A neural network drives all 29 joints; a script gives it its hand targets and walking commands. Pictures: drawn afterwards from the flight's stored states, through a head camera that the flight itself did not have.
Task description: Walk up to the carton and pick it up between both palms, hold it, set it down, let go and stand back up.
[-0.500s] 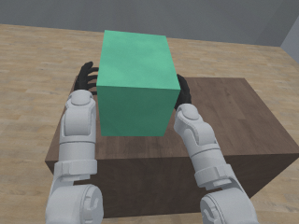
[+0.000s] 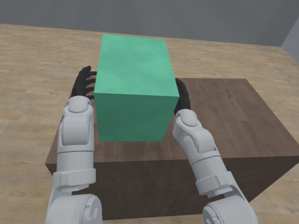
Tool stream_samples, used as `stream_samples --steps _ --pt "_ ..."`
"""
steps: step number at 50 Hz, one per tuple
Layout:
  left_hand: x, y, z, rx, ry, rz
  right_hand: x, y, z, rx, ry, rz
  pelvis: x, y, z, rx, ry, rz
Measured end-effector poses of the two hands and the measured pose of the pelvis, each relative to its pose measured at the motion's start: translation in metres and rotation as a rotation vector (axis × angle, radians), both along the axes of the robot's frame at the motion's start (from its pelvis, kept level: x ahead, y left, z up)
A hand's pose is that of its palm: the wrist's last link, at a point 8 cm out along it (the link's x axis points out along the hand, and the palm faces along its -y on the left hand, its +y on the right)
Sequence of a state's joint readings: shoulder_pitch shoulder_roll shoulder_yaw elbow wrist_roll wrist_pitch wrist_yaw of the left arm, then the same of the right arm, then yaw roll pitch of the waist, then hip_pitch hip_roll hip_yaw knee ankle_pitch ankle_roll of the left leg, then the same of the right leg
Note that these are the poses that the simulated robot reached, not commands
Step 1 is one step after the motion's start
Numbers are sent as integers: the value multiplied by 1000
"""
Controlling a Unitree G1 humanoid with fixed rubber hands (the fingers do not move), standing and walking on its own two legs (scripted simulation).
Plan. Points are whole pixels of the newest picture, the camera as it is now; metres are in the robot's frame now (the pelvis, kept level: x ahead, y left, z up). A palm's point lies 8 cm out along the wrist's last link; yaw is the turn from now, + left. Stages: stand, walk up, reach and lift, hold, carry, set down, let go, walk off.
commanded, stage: hold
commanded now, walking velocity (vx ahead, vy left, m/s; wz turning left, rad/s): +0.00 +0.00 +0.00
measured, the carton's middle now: (133, 88) +0.40 +0.01 +0.19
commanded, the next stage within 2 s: none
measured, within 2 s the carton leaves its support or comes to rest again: neither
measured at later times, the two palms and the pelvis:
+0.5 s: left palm (81, 100) +0.36 +0.13 +0.18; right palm (182, 111) +0.35 -0.11 +0.15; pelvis -0.01 +0.00 +0.00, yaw +0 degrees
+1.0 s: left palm (81, 101) +0.37 +0.13 +0.18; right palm (182, 110) +0.35 -0.11 +0.15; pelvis -0.01 -0.01 +0.00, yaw +0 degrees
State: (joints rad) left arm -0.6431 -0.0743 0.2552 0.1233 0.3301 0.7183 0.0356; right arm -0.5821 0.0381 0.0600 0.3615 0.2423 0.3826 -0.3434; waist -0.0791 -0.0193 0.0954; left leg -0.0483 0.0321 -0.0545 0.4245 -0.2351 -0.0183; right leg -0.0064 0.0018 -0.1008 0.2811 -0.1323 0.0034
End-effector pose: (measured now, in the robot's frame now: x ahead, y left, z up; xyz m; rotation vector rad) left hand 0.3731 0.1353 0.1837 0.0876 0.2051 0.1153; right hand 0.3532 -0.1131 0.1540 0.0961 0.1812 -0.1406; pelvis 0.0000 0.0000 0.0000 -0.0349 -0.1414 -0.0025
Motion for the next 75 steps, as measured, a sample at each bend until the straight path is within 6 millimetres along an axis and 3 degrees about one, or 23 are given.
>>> stream_samples --steps 19,38,75 --pt "-5 -1 -7 0 19 -3 -6 -1 -5 -12 16 0 -3 1 0 1 -13 -11" --pt "-3 -6 0 -2 14 0 -4 -5 -1 1 7 -1 -13 -6 0 6 3 -3" --pt "-3 -1 -5 4 5 -1 -2 -1 0 -8 -9 -2 -3 0 0 -1 -7 -6"
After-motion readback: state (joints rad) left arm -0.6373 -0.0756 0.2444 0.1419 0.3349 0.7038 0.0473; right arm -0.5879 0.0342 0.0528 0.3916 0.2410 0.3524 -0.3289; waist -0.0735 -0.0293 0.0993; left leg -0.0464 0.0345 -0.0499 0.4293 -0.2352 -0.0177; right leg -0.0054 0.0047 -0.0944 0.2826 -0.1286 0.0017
